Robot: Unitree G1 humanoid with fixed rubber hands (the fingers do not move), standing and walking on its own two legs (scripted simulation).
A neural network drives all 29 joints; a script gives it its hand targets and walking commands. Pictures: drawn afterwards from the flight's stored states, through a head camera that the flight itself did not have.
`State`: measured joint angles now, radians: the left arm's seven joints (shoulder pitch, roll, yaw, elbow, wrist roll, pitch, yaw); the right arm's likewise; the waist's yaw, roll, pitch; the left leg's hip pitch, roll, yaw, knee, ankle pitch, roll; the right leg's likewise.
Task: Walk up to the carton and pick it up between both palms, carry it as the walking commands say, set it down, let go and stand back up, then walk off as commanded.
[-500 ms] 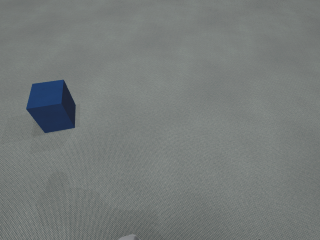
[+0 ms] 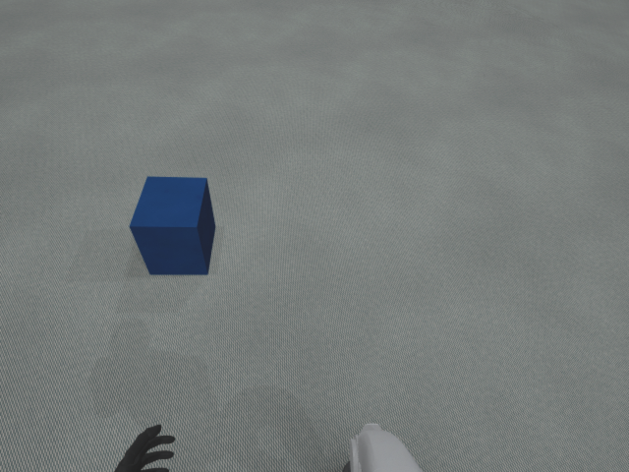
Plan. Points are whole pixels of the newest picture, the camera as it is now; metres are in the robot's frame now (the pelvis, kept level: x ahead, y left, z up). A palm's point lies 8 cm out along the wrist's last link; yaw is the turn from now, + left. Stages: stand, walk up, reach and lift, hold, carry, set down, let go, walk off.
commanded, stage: walk up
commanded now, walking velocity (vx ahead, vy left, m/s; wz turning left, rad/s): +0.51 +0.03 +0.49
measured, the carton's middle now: (178, 226) +1.10 +0.36 -0.64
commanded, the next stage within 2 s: none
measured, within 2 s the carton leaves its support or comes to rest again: neither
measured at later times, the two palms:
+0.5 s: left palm out of the picture +0.16 +0.31 -0.16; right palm (376, 282) +0.45 -0.17 -0.11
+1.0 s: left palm (92, 241) +0.60 +0.37 -0.13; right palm (343, 292) +0.46 -0.11 -0.15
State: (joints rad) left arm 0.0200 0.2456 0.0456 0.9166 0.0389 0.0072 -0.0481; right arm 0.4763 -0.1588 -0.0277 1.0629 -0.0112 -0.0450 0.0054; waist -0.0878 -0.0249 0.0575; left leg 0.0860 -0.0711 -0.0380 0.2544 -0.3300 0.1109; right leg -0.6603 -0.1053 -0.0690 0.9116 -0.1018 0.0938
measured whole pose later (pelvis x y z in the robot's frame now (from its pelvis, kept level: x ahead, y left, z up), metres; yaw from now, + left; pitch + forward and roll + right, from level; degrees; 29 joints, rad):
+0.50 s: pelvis +0.26 +0.06 -0.01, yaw +11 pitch +0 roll -3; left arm 0.36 0.27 0.08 1.09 0.05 -0.03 -0.01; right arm 0.10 -0.27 -0.05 0.89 -0.03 -0.01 0.07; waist 0.05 -0.01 0.05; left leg -0.50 0.14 0.06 0.70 -0.26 -0.03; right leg -0.15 -0.15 -0.26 0.49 -0.29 0.08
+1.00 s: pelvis +0.50 +0.12 -0.01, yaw +13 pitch +1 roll +1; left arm 0.04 0.20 0.03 0.95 0.02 -0.04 -0.02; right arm 0.43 -0.16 -0.04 1.13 -0.02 -0.06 -0.01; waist -0.07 -0.02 0.05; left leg -0.03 0.04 0.10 0.45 -0.42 -0.02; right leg -0.46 -0.10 -0.14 0.52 -0.09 0.00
